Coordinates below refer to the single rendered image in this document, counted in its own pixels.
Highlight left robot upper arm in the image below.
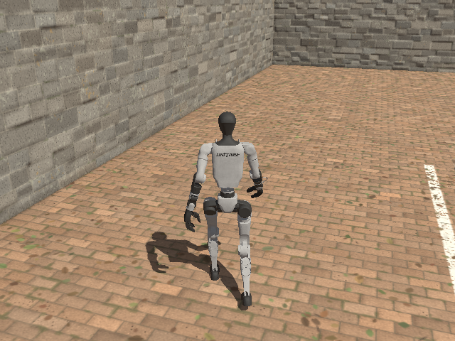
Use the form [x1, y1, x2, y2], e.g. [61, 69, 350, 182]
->
[195, 143, 213, 184]

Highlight robot right forearm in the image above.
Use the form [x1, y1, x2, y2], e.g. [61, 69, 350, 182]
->
[252, 169, 263, 190]

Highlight robot right hand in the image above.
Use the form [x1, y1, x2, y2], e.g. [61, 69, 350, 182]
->
[247, 186, 263, 198]

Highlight robot right foot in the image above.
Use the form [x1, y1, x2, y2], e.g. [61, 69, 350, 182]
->
[241, 292, 252, 306]

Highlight right robot upper arm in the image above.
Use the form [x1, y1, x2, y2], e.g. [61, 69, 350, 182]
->
[242, 142, 260, 179]

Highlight robot left hand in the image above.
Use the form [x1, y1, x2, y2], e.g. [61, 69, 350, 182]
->
[184, 209, 200, 232]

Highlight robot left forearm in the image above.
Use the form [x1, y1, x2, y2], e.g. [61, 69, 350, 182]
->
[186, 173, 202, 211]

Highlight robot left thigh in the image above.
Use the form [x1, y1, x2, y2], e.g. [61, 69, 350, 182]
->
[203, 197, 219, 239]

